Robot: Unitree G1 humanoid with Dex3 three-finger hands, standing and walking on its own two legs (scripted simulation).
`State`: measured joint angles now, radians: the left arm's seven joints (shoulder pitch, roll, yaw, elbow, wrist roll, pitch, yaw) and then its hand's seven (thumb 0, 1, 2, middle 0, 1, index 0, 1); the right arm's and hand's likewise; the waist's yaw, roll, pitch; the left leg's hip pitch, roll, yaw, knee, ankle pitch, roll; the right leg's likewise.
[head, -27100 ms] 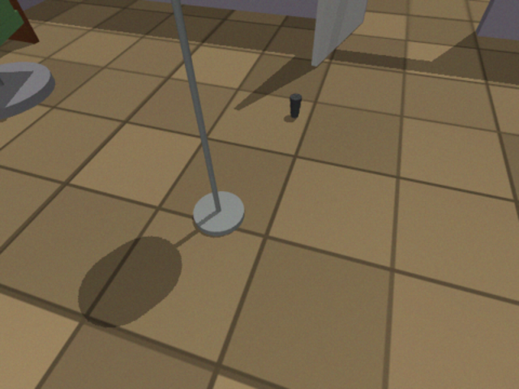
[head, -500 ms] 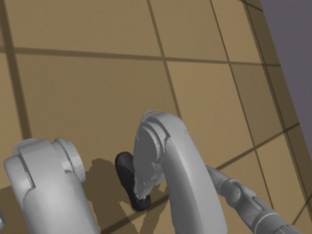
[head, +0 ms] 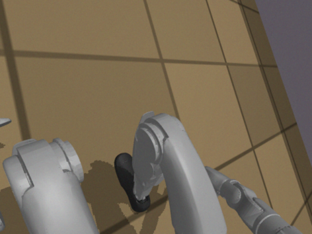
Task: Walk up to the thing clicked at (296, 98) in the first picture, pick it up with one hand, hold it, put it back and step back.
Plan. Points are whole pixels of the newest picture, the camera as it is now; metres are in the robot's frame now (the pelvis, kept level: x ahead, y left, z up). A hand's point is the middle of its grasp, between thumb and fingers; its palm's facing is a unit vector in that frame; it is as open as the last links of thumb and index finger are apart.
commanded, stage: withdraw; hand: left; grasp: from the side
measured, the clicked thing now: out of the picture +0.42 +0.28 -0.22
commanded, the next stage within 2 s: rise in 0.32 s
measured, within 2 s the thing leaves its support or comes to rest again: neither
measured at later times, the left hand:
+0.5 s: hand out of the picture +0.38 +0.36 -0.09, palm faces +0.32 -0.94 -0.10, open 17.5 cm
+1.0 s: hand out of the picture +0.27 +0.35 +0.06, palm faces +0.28 -0.85 -0.45, open 17.4 cm
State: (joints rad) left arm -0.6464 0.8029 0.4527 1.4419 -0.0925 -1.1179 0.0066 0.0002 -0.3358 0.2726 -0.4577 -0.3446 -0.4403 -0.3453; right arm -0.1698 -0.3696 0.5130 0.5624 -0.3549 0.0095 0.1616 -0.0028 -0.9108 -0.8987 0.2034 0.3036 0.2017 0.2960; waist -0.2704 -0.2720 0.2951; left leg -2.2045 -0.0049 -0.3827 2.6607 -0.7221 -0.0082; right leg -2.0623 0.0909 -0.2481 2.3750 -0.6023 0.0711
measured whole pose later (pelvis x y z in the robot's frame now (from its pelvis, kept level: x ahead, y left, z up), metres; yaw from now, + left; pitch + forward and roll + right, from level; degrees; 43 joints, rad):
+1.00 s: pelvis +0.02 -0.01 +0.16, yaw +11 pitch +32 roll -6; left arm -0.12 0.49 0.30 0.45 0.04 -0.09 0.00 -0.01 -0.53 0.07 -0.07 -0.06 -0.06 -0.07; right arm 0.09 -0.25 0.02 0.54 0.04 0.15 0.01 0.01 -0.90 -0.90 0.20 0.30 0.20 0.30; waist -0.04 0.00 -0.13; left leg -1.93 0.03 -0.09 2.04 -0.68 0.01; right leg -1.88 0.01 -0.04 1.96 -0.64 0.04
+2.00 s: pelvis +0.11 +0.00 +0.43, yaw +17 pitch +9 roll -2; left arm 0.49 0.21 -0.01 -0.03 -0.01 0.28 0.15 0.00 -0.54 0.05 -0.06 -0.06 -0.05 -0.06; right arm 0.27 -0.20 0.04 0.46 0.01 -0.10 -0.17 0.01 -0.89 -0.90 0.20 0.30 0.20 0.30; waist -0.03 0.03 -0.11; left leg -0.66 0.03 -0.05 0.99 -0.49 -0.02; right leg -0.62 -0.01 -0.04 0.94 -0.47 0.01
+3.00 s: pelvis +0.11 -0.01 +0.43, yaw +17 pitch +8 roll -1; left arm 0.47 0.19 0.00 0.00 -0.01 0.25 0.13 -0.01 -0.56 0.05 -0.06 -0.06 -0.05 -0.06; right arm 0.28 -0.21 0.03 0.51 0.01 -0.13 -0.17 0.01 -0.90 -0.90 0.20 0.30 0.20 0.30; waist -0.03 0.03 -0.10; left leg -0.62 0.03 -0.05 0.96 -0.47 -0.03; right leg -0.60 0.00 -0.04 0.92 -0.46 0.00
